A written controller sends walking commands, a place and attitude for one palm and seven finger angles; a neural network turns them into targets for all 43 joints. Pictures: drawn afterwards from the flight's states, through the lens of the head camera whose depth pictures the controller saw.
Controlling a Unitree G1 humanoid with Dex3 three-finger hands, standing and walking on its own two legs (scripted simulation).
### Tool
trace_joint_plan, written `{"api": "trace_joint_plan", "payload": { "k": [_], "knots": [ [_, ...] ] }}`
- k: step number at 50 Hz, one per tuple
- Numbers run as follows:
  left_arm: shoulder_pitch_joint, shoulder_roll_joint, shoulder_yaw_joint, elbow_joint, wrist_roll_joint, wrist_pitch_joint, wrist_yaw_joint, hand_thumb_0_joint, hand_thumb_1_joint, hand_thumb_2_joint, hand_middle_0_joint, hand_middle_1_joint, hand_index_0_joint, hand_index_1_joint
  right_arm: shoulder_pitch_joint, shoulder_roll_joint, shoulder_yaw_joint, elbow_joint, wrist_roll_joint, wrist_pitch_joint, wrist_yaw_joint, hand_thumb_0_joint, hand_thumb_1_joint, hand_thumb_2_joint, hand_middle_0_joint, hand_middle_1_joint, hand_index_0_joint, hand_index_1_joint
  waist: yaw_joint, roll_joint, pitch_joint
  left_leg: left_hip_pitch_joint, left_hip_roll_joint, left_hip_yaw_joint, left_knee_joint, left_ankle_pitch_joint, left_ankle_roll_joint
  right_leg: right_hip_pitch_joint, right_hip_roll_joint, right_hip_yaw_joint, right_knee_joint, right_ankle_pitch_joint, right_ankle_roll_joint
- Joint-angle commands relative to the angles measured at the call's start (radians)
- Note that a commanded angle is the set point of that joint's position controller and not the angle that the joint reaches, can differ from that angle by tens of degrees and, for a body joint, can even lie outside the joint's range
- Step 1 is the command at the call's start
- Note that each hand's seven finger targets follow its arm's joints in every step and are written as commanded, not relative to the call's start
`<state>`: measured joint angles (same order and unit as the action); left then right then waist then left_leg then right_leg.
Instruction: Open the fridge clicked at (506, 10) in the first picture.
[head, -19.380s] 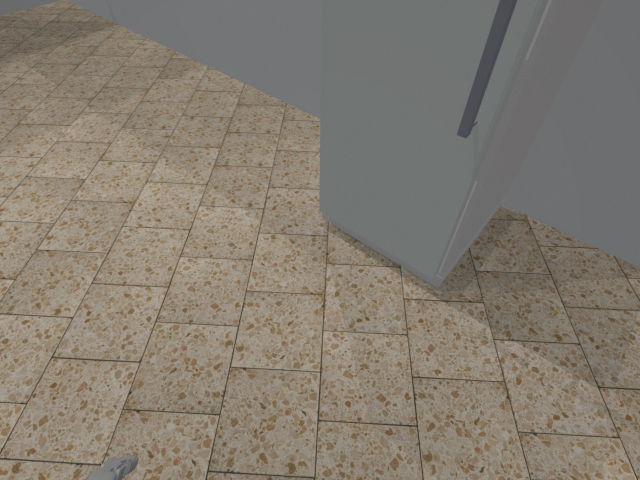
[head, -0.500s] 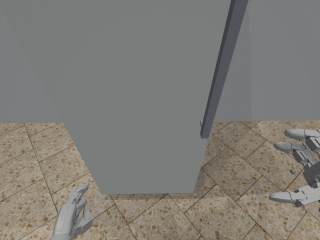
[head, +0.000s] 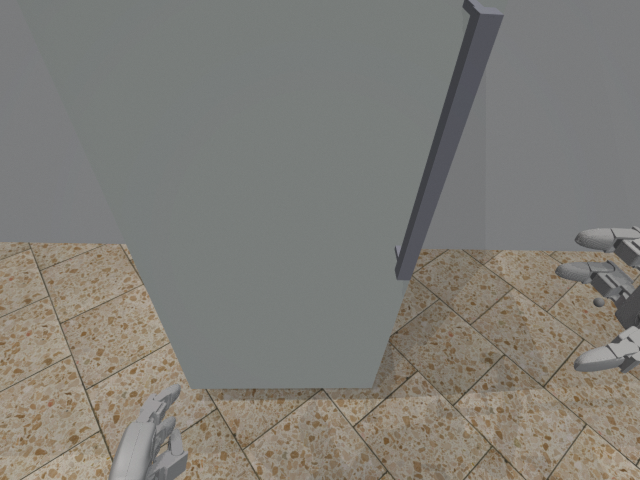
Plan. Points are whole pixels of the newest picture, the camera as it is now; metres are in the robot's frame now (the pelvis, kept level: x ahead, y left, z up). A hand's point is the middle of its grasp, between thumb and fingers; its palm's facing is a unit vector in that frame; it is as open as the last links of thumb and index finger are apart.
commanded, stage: raise the hand to about handle height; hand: right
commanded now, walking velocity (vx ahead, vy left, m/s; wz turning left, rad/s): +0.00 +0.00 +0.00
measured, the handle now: (429, 169) +0.50 -0.14 +0.16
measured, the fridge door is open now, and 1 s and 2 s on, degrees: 0 0 0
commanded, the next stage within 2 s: move the hooked fingers beside the handle in 0.38 s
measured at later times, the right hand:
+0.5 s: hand (572, 296) +0.28 -0.25 +0.15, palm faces +0.04 +1.00 -0.07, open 14.0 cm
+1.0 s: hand (541, 269) +0.33 -0.24 +0.14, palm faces +0.01 +1.00 -0.04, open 14.0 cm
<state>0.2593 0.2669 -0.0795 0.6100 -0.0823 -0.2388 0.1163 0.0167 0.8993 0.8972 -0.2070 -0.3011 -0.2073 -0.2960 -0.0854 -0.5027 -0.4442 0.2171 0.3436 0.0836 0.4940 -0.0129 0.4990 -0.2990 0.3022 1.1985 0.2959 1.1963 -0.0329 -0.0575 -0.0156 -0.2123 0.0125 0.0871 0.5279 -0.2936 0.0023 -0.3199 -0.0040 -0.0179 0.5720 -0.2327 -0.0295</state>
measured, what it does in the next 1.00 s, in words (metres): stands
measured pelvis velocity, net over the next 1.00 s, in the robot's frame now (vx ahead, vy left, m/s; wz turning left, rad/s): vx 0.01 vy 0.01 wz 0.02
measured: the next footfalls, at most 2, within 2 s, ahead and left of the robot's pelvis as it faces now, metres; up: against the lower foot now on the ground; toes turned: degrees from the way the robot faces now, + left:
none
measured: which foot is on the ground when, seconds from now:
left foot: down 0.00-1.00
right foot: down 0.00-1.00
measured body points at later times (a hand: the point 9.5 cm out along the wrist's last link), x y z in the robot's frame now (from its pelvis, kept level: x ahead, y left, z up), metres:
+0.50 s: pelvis +0.01 +0.02 +0.00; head +0.00 +0.04 +0.45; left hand +0.19 +0.26 -0.07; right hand +0.28 -0.31 +0.16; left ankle -0.01 +0.12 -0.73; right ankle +0.05 -0.10 -0.73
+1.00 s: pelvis +0.01 +0.01 +0.00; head +0.01 +0.03 +0.45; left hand +0.17 +0.26 -0.08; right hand +0.32 -0.29 +0.15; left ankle -0.01 +0.12 -0.73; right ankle +0.05 -0.10 -0.73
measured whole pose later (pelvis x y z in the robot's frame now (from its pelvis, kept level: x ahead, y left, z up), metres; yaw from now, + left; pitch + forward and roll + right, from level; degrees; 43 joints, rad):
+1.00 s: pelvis +0.01 +0.01 +0.00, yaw +1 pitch +0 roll +1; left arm 0.26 0.27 -0.05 0.62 -0.09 -0.22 0.12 0.02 0.90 0.90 -0.20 -0.30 -0.21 -0.30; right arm -0.20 -0.44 -0.40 0.33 0.31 0.04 0.43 -0.01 0.50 -0.30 0.30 1.20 0.30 1.20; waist -0.01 -0.05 -0.03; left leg -0.24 0.00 0.07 0.56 -0.33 0.02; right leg -0.33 -0.02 -0.03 0.59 -0.26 -0.01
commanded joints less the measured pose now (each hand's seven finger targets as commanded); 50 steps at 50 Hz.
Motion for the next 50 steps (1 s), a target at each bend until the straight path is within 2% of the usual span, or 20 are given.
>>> {"api": "trace_joint_plan", "payload": {
  "k": [1, 5, 6, 10, 16, 18, 21, 23, 26, 30, 32, 34, 37, 40, 41, 43, 45, 47, 48, 50],
  "knots": [
    [-0.130, 0.128, 0.061, -0.176, 0.005, -0.076, -0.002, 0.000, 0.900, 0.900, -0.200, -0.300, -0.200, -0.300, -0.187, -0.280, -0.149, -0.231, 0.046, -0.099, -0.006, 0.000, 0.500, -0.300, 0.300, 1.200, 0.300, 1.200, -0.013, 0.029, -0.176, -0.059, -0.026, -0.032, -0.101, 0.072, 0.019, 0.159, -0.003, 0.080, -0.091, 0.049, -0.001],
    [-0.130, 0.124, 0.065, -0.171, 0.005, -0.082, -0.001, 0.000, 0.900, 0.900, -0.200, -0.300, -0.200, -0.300, -0.201, -0.270, -0.165, -0.251, 0.047, -0.126, -0.031, 0.000, 0.500, -0.300, 0.300, 1.200, 0.300, 1.200, -0.012, -0.032, -0.179, -0.064, -0.022, -0.034, -0.094, 0.095, 0.015, 0.172, 0.000, 0.064, -0.090, 0.065, -0.002],
    [-0.125, 0.125, 0.067, -0.167, 0.007, -0.080, -0.003, 0.000, 0.900, 0.900, -0.200, -0.300, -0.200, -0.300, -0.196, -0.278, -0.167, -0.247, 0.047, -0.127, -0.037, 0.000, 0.500, -0.300, 0.300, 1.200, 0.300, 1.200, -0.013, -0.016, -0.171, -0.047, -0.016, -0.047, -0.101, 0.106, 0.015, 0.157, -0.004, 0.057, -0.081, 0.076, -0.002],
    [-0.123, 0.124, 0.069, -0.162, 0.003, -0.084, 0.005, 0.000, 0.900, 0.900, -0.200, -0.300, -0.200, -0.300, -0.243, -0.238, -0.112, -0.266, 0.027, -0.122, -0.038, 0.000, 0.500, -0.300, 0.300, 1.200, 0.300, 1.200, 0.004, -0.092, -0.152, -0.073, -0.014, -0.044, -0.097, 0.126, 0.013, 0.178, 0.000, 0.049, -0.081, 0.079, -0.004],
    [-0.114, 0.132, 0.075, -0.155, 0.003, -0.079, 0.009, 0.000, 0.900, 0.900, -0.200, -0.300, -0.200, -0.300, -0.210, -0.250, -0.119, -0.227, 0.037, -0.115, -0.017, 0.000, 0.500, -0.300, 0.300, 1.200, 0.300, 1.200, 0.005, 0.022, -0.159, -0.050, -0.006, -0.068, -0.095, 0.180, -0.001, 0.157, -0.003, 0.043, -0.054, 0.108, -0.010],
    [-0.123, 0.129, 0.075, -0.159, 0.001, -0.077, 0.008, 0.000, 0.900, 0.900, -0.200, -0.300, -0.200, -0.300, -0.211, -0.255, -0.135, -0.211, 0.043, -0.114, -0.012, 0.000, 0.500, -0.300, 0.300, 1.200, 0.300, 1.200, 0.000, 0.021, -0.180, -0.047, -0.003, -0.073, -0.086, 0.207, -0.006, 0.156, 0.003, 0.042, -0.048, 0.117, -0.011],
    [-0.125, 0.127, 0.074, -0.158, -0.001, -0.074, 0.006, 0.000, 0.900, 0.900, -0.200, -0.300, -0.200, -0.300, -0.211, -0.251, -0.128, -0.201, 0.046, -0.114, -0.016, 0.000, 0.500, -0.300, 0.300, 1.200, 0.300, 1.200, 0.001, 0.016, -0.152, -0.057, -0.001, -0.078, -0.090, 0.195, -0.008, 0.143, 0.000, 0.039, -0.042, 0.110, -0.008],
    [-0.130, 0.125, 0.072, -0.162, -0.002, -0.074, 0.007, 0.000, 0.900, 0.900, -0.200, -0.300, -0.200, -0.300, -0.228, -0.234, -0.110, -0.205, 0.041, -0.112, -0.015, 0.000, 0.500, -0.300, 0.300, 1.200, 0.300, 1.200, 0.002, -0.019, -0.151, -0.070, -0.002, -0.071, -0.084, 0.187, -0.005, 0.149, 0.004, 0.039, -0.047, 0.102, -0.008],
    [-0.119, 0.131, 0.076, -0.156, -0.002, -0.068, 0.009, 0.000, 0.900, 0.900, -0.200, -0.300, -0.200, -0.300, -0.227, -0.258, -0.120, -0.178, 0.037, -0.112, -0.014, 0.000, 0.500, -0.300, 0.300, 1.200, 0.300, 1.200, 0.009, 0.035, -0.158, -0.063, 0.001, -0.082, -0.085, 0.202, -0.012, 0.143, -0.002, 0.037, -0.035, 0.112, -0.011],
    [-0.122, 0.125, 0.074, -0.153, -0.004, -0.068, 0.017, 0.000, 0.900, 0.900, -0.200, -0.300, -0.200, -0.300, -0.315, -0.241, -0.095, -0.183, 0.035, -0.126, -0.014, 0.000, 0.500, -0.300, 0.300, 1.200, 0.300, 1.200, 0.021, -0.019, -0.172, -0.086, -0.004, -0.075, -0.079, 0.191, -0.008, 0.164, 0.005, 0.040, -0.035, 0.103, -0.012],
    [-0.120, 0.126, 0.075, -0.152, -0.003, -0.067, 0.017, 0.000, 0.900, 0.900, -0.200, -0.300, -0.200, -0.300, -0.321, -0.234, -0.087, -0.175, 0.034, -0.134, -0.018, 0.000, 0.500, -0.300, 0.300, 1.200, 0.300, 1.200, 0.022, 0.010, -0.176, -0.082, -0.001, -0.079, -0.077, 0.201, -0.008, 0.159, 0.003, 0.040, -0.029, 0.107, -0.013],
    [-0.117, 0.124, 0.073, -0.149, -0.003, -0.066, 0.019, 0.000, 0.900, 0.900, -0.200, -0.300, -0.200, -0.300, -0.340, -0.234, -0.079, -0.172, 0.025, -0.139, -0.021, 0.000, 0.500, -0.300, 0.300, 1.200, 0.300, 1.200, 0.020, -0.035, -0.189, -0.081, -0.005, -0.066, -0.070, 0.200, -0.001, 0.173, 0.006, 0.041, -0.037, 0.113, -0.011],
    [-0.116, 0.125, 0.076, -0.151, -0.001, -0.065, 0.016, 0.000, 0.900, 0.900, -0.200, -0.300, -0.200, -0.300, -0.319, -0.225, -0.075, -0.168, 0.023, -0.136, -0.032, 0.000, 0.500, -0.300, 0.300, 1.200, 0.300, 1.200, 0.015, 0.004, -0.202, -0.071, -0.004, -0.063, -0.063, 0.228, -0.002, 0.170, 0.001, 0.041, -0.034, 0.134, -0.013],
    [-0.114, 0.127, 0.073, -0.151, -0.002, -0.057, 0.017, 0.000, 0.900, 0.900, -0.200, -0.300, -0.200, -0.300, -0.328, -0.240, -0.090, -0.117, 0.014, -0.118, -0.046, 0.000, 0.500, -0.300, 0.300, 1.200, 0.300, 1.200, 0.010, -0.010, -0.182, -0.088, -0.005, -0.054, -0.066, 0.182, 0.002, 0.149, 0.003, 0.046, -0.049, 0.102, -0.009],
    [-0.105, 0.132, 0.075, -0.145, -0.002, -0.051, 0.016, 0.000, 0.900, 0.900, -0.200, -0.300, -0.200, -0.300, -0.333, -0.246, -0.089, -0.102, 0.015, -0.113, -0.051, 0.000, 0.500, -0.300, 0.300, 1.200, 0.300, 1.200, 0.012, 0.042, -0.169, -0.080, -0.006, -0.052, -0.069, 0.181, 0.001, 0.136, -0.003, 0.047, -0.048, 0.107, -0.009],
    [-0.109, 0.130, 0.076, -0.150, -0.005, -0.048, 0.016, 0.000, 0.900, 0.900, -0.200, -0.300, -0.200, -0.300, -0.364, -0.228, -0.074, -0.090, 0.010, -0.106, -0.056, 0.000, 0.500, -0.300, 0.300, 1.200, 0.300, 1.200, 0.016, 0.027, -0.170, -0.094, -0.006, -0.053, -0.068, 0.183, 0.000, 0.141, 0.000, 0.045, -0.050, 0.103, -0.010],
    [-0.112, 0.124, 0.074, -0.158, -0.004, -0.048, 0.016, 0.000, 0.900, 0.900, -0.200, -0.300, -0.200, -0.300, -0.398, -0.206, -0.045, -0.126, 0.000, -0.112, -0.062, 0.000, 0.500, -0.300, 0.300, 1.200, 0.300, 1.200, 0.018, -0.039, -0.200, -0.098, -0.008, -0.044, -0.059, 0.177, 0.007, 0.171, 0.002, 0.046, -0.053, 0.110, -0.008],
    [-0.103, 0.129, 0.077, -0.155, -0.001, -0.043, 0.015, 0.000, 0.900, 0.900, -0.200, -0.300, -0.200, -0.300, -0.407, -0.226, -0.056, -0.117, -0.006, -0.115, -0.073, 0.000, 0.500, -0.300, 0.300, 1.200, 0.300, 1.200, 0.019, -0.013, -0.209, -0.090, -0.009, -0.046, -0.060, 0.183, 0.008, 0.167, -0.003, 0.048, -0.049, 0.118, -0.010],
    [-0.100, 0.127, 0.075, -0.150, -0.002, -0.039, 0.017, 0.000, 0.900, 0.900, -0.200, -0.300, -0.200, -0.300, -0.438, -0.205, -0.032, -0.105, -0.009, -0.118, -0.074, 0.000, 0.500, -0.300, 0.300, 1.200, 0.300, 1.200, 0.031, -0.011, -0.200, -0.103, -0.011, -0.047, -0.063, 0.177, 0.006, 0.171, -0.003, 0.045, -0.050, 0.111, -0.011],
    [-0.096, 0.126, 0.075, -0.147, -0.002, -0.041, 0.020, 0.000, 0.900, 0.900, -0.200, -0.300, -0.200, -0.300, -0.498, -0.195, -0.014, -0.110, -0.015, -0.130, -0.082, 0.000, 0.500, -0.300, 0.300, 1.200, 0.300, 1.200, 0.037, -0.040, -0.198, -0.118, -0.013, -0.038, -0.060, 0.144, 0.011, 0.183, -0.004, 0.057, -0.057, 0.092, -0.007]
  ]
}}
